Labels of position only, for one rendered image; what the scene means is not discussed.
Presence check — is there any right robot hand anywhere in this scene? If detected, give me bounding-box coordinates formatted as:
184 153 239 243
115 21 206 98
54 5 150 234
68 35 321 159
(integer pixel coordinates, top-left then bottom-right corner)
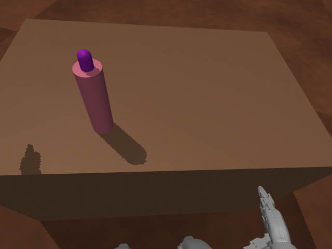
243 186 292 249

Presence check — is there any bottle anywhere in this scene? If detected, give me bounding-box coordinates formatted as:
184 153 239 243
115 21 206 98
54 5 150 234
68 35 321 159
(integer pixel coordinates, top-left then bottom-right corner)
72 49 114 134

